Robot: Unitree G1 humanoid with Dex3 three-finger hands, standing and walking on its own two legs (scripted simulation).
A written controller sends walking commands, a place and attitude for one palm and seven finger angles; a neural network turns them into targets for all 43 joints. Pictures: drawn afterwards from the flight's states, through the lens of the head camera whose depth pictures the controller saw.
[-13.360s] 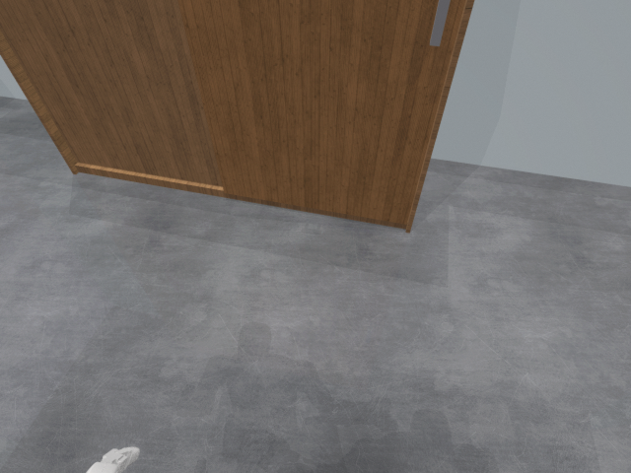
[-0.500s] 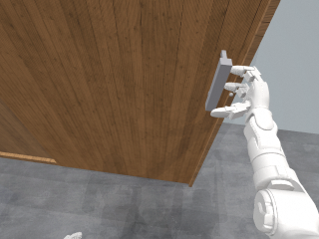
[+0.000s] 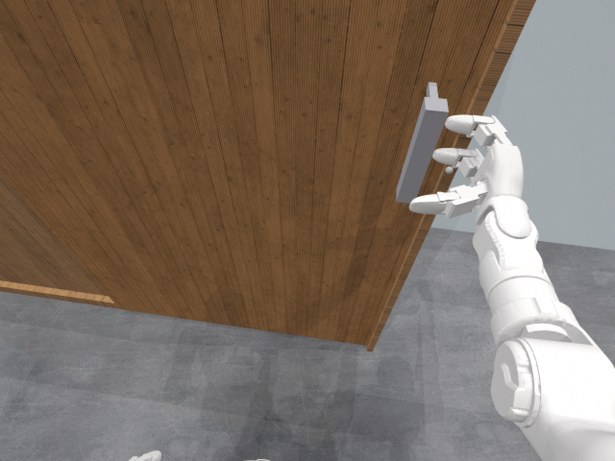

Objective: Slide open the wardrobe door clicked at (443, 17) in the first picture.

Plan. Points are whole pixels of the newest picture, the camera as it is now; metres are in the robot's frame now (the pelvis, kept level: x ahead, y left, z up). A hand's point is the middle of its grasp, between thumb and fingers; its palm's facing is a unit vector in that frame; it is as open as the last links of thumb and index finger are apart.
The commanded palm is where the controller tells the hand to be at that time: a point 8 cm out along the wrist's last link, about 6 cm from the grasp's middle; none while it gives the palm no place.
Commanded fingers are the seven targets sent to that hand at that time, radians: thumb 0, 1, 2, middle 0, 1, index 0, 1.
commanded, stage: slide the fingers in behind the handle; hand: right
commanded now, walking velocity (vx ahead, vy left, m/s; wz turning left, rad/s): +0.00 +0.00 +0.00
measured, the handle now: (418, 145) +0.52 -0.07 +0.14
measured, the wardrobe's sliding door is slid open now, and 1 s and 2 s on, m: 0.00 0.00 0.00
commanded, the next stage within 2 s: grip the handle and tug to test in 1.60 s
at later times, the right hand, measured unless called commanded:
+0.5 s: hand (425, 168) +0.47 -0.08 +0.13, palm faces +0.00 +1.00 +0.01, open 13.9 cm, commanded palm +0.44 -0.14 +0.14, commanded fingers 0.00 0.50 -0.30 0.30 1.20 0.30 1.20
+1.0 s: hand (403, 168) +0.46 -0.05 +0.14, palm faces -0.01 +1.00 +0.01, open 14.0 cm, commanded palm +0.43 -0.11 +0.14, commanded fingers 0.00 0.50 -0.30 0.30 1.20 0.30 1.20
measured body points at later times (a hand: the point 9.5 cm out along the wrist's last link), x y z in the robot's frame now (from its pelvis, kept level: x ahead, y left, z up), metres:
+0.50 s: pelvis +0.01 +0.00 +0.00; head +0.05 +0.00 +0.45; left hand +0.08 +0.24 -0.12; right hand +0.47 -0.14 +0.14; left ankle +0.03 +0.09 -0.73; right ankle -0.01 -0.09 -0.73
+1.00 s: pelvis +0.01 +0.01 +0.00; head +0.05 +0.02 +0.45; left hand +0.09 +0.26 -0.12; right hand +0.46 -0.11 +0.14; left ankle +0.03 +0.09 -0.73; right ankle -0.01 -0.09 -0.72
